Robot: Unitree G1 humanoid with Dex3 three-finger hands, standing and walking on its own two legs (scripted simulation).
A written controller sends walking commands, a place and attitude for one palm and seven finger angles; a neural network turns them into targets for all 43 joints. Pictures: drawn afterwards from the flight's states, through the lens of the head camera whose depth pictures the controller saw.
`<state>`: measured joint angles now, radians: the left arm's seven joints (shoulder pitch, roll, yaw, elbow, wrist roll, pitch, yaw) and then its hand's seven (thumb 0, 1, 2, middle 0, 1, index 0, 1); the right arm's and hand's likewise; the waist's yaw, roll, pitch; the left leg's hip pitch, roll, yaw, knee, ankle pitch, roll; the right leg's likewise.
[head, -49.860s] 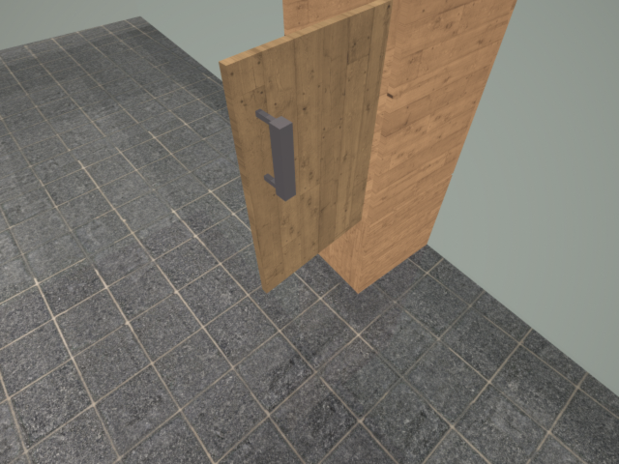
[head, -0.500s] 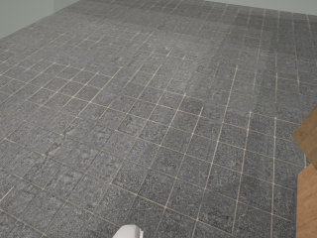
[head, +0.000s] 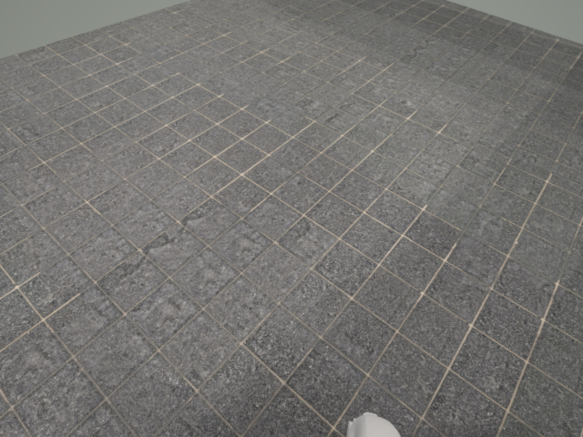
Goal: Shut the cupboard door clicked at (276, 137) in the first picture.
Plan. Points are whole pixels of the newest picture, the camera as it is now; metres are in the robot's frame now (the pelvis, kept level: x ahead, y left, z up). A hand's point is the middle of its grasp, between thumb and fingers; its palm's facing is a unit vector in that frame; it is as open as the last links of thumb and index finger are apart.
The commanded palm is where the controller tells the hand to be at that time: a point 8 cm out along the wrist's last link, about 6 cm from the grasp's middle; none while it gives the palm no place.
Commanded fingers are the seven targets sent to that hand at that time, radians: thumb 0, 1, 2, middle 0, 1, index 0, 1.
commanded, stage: walk to a spot facing it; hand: left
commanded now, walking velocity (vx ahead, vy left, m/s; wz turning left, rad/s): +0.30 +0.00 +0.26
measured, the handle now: out of the picture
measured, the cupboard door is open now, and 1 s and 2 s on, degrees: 34 34 34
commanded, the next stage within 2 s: turn to face it in 0.26 s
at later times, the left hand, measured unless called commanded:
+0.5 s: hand (199, 430) +0.15 +0.15 -0.16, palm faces +0.26 -0.94 -0.22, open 7.2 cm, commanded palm none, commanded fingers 0.00 0.90 0.90 -0.20 -0.30 -0.20 -0.30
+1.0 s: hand (192, 359) +0.26 +0.19 -0.17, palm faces +0.02 -0.97 -0.25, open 7.4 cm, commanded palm none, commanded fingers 0.00 0.90 0.90 -0.20 -0.30 -0.20 -0.30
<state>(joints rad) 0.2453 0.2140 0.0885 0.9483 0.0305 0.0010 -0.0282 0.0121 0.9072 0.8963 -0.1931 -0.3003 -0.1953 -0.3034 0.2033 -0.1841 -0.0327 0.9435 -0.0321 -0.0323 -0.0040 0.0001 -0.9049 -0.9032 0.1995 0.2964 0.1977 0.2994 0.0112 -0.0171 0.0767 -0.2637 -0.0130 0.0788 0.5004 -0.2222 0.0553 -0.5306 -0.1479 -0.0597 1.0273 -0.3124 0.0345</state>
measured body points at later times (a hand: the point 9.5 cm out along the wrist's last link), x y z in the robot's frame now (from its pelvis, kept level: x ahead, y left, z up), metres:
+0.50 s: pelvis +0.16 -0.04 +0.01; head +0.20 -0.03 +0.45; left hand +0.14 +0.20 -0.14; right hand +0.27 -0.26 -0.14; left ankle +0.20 +0.11 -0.70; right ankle +0.16 -0.14 -0.74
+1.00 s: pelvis +0.21 -0.01 +0.00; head +0.26 -0.01 +0.45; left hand +0.26 +0.24 -0.15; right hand +0.31 -0.27 -0.14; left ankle +0.21 +0.11 -0.70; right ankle +0.23 -0.12 -0.74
